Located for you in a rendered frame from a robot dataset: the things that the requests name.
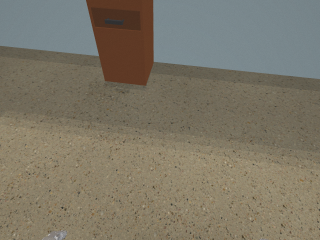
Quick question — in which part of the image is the cabinet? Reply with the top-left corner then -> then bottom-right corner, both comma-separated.
86,0 -> 154,86

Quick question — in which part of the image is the drawer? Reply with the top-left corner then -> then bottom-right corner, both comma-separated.
91,7 -> 141,31

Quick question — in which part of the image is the left robot hand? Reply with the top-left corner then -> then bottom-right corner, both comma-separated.
42,230 -> 67,240

